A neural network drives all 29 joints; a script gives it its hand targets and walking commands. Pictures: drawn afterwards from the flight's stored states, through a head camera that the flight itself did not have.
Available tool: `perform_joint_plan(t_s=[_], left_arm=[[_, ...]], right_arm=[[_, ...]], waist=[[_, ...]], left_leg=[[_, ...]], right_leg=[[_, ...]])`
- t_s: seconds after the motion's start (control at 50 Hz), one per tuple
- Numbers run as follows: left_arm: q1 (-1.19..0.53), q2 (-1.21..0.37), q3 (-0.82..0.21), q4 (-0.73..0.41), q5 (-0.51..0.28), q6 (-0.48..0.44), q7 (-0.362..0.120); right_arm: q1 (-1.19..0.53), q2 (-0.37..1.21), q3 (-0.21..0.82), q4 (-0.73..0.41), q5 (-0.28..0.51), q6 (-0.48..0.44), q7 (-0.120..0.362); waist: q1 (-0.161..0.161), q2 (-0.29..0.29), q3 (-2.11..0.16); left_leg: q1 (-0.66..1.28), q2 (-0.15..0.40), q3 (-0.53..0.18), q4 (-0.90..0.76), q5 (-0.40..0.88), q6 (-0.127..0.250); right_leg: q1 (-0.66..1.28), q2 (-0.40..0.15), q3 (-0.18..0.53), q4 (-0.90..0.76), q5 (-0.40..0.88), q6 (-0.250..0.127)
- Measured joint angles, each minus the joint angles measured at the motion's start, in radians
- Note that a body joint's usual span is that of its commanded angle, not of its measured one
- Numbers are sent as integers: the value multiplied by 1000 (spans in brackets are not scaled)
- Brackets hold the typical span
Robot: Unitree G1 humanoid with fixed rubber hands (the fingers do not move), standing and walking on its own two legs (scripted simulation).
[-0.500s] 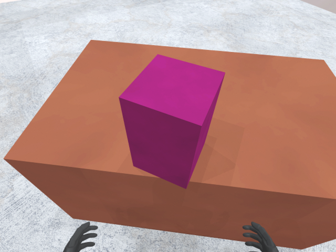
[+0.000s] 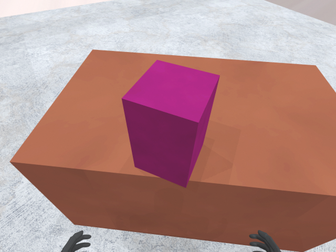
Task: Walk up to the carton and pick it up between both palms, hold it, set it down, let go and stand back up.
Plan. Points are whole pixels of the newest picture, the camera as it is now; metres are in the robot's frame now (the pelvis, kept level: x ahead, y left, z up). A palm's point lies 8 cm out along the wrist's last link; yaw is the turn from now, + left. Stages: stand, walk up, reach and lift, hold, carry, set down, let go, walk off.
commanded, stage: stand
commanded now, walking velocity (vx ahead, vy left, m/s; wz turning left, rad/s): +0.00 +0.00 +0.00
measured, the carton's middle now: (172, 126) +0.44 +0.00 +0.04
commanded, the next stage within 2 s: none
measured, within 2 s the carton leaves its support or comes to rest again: neither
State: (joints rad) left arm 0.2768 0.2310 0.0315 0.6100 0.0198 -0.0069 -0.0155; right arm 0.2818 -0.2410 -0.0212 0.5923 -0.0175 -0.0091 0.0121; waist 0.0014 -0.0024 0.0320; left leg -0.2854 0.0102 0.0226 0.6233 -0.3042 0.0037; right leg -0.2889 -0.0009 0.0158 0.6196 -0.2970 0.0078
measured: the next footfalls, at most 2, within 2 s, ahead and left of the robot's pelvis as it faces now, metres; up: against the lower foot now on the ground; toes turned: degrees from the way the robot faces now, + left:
none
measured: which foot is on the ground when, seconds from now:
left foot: down 0.00-1.00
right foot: down 0.00-1.00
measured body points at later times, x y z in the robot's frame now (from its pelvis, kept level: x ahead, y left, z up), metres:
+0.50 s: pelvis +0.01 +0.00 +0.00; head +0.01 +0.00 +0.45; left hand +0.13 +0.25 -0.10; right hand +0.13 -0.25 -0.10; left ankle +0.02 +0.12 -0.73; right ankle +0.02 -0.12 -0.73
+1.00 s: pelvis +0.01 +0.00 +0.00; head +0.02 +0.00 +0.45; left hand +0.14 +0.25 -0.10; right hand +0.12 -0.26 -0.10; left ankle +0.02 +0.12 -0.73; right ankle +0.02 -0.13 -0.73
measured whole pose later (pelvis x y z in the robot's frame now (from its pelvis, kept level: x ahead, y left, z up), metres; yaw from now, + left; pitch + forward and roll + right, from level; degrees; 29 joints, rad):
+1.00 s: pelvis +0.01 +0.00 +0.00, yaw -1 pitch -2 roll +0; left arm 0.28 0.25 0.02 0.64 0.01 0.00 -0.01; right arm 0.30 -0.26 -0.01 0.62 -0.01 0.00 0.01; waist 0.00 -0.01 0.03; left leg -0.26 0.02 0.05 0.59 -0.31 0.00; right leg -0.27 0.00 0.04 0.59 -0.29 0.01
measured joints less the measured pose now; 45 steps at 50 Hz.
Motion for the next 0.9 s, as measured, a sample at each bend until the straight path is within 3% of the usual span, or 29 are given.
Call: perform_joint_plan(t_s=[0.9], left_arm=[[-1,14,-13,32,-6,7,9]], right_arm=[[14,-15,13,28,7,7,-7]], waist=[[-4,-4,2]], left_leg=[[27,6,20,-28,-5,0]], right_leg=[[15,4,21,-21,0,3]])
